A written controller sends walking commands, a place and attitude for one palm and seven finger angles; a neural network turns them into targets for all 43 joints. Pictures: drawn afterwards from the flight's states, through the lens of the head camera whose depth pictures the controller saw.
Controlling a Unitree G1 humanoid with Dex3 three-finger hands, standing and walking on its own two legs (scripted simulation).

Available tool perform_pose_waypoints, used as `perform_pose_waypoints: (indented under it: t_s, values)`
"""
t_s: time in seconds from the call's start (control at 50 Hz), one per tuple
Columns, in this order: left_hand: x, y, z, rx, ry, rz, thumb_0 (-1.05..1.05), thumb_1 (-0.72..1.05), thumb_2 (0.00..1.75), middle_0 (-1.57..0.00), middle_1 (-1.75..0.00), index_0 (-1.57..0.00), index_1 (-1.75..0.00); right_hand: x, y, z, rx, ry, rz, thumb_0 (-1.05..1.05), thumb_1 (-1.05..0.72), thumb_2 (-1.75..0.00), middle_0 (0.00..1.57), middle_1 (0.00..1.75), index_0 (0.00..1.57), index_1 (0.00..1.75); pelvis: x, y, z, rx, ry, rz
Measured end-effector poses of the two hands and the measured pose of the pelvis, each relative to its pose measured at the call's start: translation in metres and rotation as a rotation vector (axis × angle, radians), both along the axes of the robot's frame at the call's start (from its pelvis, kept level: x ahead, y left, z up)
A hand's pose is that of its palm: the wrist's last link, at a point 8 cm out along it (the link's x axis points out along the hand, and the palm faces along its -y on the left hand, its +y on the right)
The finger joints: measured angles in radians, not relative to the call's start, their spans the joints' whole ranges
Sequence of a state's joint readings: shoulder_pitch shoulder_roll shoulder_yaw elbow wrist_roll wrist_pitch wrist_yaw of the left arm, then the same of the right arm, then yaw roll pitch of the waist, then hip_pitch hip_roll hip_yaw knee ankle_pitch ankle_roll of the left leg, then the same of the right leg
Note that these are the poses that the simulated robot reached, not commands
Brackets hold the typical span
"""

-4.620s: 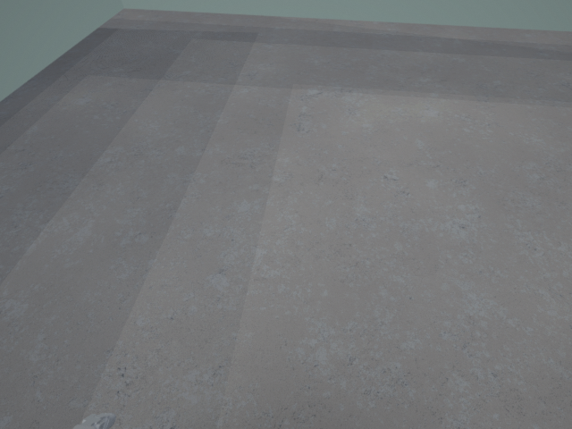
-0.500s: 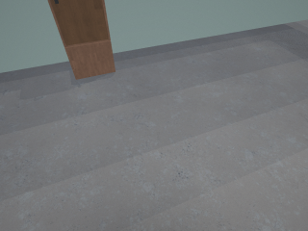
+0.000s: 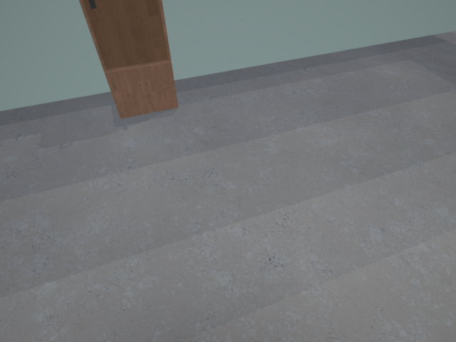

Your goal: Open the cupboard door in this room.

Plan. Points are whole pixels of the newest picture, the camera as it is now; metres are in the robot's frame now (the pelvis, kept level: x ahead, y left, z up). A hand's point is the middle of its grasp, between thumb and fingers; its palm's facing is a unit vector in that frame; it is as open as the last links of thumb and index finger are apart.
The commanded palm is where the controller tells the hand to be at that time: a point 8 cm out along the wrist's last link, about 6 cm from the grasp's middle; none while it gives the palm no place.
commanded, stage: turn or walk to find it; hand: left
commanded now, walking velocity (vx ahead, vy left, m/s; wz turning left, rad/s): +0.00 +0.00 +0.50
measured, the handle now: out of the picture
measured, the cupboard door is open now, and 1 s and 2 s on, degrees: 0 0 0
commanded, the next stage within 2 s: stand and wait in 0.10 s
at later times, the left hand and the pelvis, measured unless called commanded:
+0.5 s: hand out of the picture +0.00 +0.17 -0.18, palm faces +0.10 -0.98 -0.19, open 7.3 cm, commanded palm none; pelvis +0.00 -0.01 +0.00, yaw +3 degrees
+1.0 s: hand out of the picture +0.06 +0.21 -0.15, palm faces +0.24 -0.93 -0.27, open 7.3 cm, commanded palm none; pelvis -0.02 -0.02 +0.00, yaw +14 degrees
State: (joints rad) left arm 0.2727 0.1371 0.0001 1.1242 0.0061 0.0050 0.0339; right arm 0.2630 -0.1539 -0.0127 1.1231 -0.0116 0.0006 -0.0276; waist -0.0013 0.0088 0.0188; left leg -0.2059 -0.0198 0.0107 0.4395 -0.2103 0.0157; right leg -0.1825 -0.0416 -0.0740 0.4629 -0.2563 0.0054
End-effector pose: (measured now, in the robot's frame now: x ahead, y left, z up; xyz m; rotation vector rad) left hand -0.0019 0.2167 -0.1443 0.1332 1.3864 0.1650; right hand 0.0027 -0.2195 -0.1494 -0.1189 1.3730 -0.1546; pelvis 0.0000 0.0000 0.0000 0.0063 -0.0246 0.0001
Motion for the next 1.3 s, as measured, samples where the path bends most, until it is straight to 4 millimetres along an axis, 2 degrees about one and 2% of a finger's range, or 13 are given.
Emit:
perform_pose_waypoints:
  t_s: [0.1, 0.22, 0.52, 0.64, 0.78, 0.92, 1.04, 1.1, 1.18, 1.3]
  values:
    - [-0.009, -0.009, -0.003, -0.019, 0.026, 0.020, 0.01, 0.92, 0.90, -0.20, -0.30, -0.20, -0.30, 0.001, -0.005, 0.002, -0.006, 0.012, 0.010, 0.00, -0.92, -0.90, 0.20, 0.30, 0.20, 0.30, 0.001, -0.004, 0.000, -0.003, 0.002, 0.012]
    - [-0.013, -0.008, -0.007, -0.017, 0.023, 0.062, 0.01, 0.91, 0.90, -0.20, -0.30, -0.20, -0.30, 0.003, -0.008, 0.000, -0.015, 0.039, 0.041, 0.00, -0.91, -0.90, 0.20, 0.30, 0.20, 0.30, 0.000, -0.005, -0.004, -0.008, 0.006, 0.038]
    - [-0.008, -0.003, -0.004, 0.002, -0.001, 0.064, 0.01, 0.91, 0.90, -0.20, -0.30, -0.20, -0.30, 0.016, -0.009, 0.001, -0.015, 0.002, 0.060, 0.00, -0.92, -0.90, 0.20, 0.30, 0.20, 0.30, 0.001, -0.006, -0.002, -0.008, -0.002, 0.050]
    - [-0.006, 0.006, -0.007, 0.017, -0.029, 0.099, 0.01, 0.91, 0.90, -0.20, -0.30, -0.20, -0.30, 0.019, -0.011, -0.003, -0.021, 0.014, 0.090, 0.00, -0.91, -0.90, 0.20, 0.30, 0.20, 0.30, -0.003, -0.005, -0.008, -0.020, 0.007, 0.083]
    - [0.005, 0.030, -0.019, 0.029, -0.066, 0.115, 0.01, 0.91, 0.90, -0.20, -0.30, -0.20, -0.30, 0.030, -0.010, -0.003, -0.060, -0.018, 0.115, 0.00, -0.91, -0.90, 0.20, 0.30, 0.20, 0.30, -0.007, 0.005, -0.018, -0.020, 0.008, 0.118]
    - [0.031, 0.041, 0.010, 0.085, -0.173, 0.130, 0.01, 0.91, 0.90, -0.20, -0.30, -0.20, -0.30, 0.040, -0.016, 0.007, -0.053, -0.025, 0.178, 0.00, -0.90, -0.90, 0.20, 0.30, 0.20, 0.30, -0.015, -0.004, -0.004, -0.031, 0.046, 0.198]
    - [0.041, 0.028, 0.030, 0.133, -0.273, 0.162, 0.01, 0.91, 0.90, -0.20, -0.30, -0.20, -0.30, 0.058, -0.042, 0.003, -0.040, -0.039, 0.236, 0.00, -0.90, -0.90, 0.20, 0.30, 0.20, 0.30, -0.018, -0.027, -0.003, -0.021, 0.054, 0.269]
    - [0.030, 0.016, 0.031, 0.166, -0.290, 0.179, 0.01, 0.91, 0.90, -0.20, -0.30, -0.20, -0.30, 0.072, -0.058, -0.007, -0.030, -0.060, 0.254, 0.00, -0.90, -0.90, 0.20, 0.30, 0.20, 0.30, -0.019, -0.041, -0.010, -0.004, 0.041, 0.293]
    - [0.000, -0.001, 0.036, 0.168, -0.244, 0.230, 0.01, 0.91, 0.90, -0.20, -0.30, -0.21, -0.30, 0.093, -0.071, -0.003, -0.033, -0.074, 0.294, 0.00, -0.91, -0.90, 0.20, 0.30, 0.20, 0.30, -0.017, -0.050, -0.004, 0.016, 0.019, 0.335]
    - [-0.046, -0.023, 0.029, 0.140, -0.155, 0.315, 0.01, 0.91, 0.90, -0.21, -0.30, -0.21, -0.30, 0.120, -0.070, 0.002, -0.042, -0.077, 0.373, 0.00, -0.91, -0.90, 0.20, 0.30, 0.20, 0.30, -0.016, -0.054, -0.001, 0.035, 0.014, 0.401]
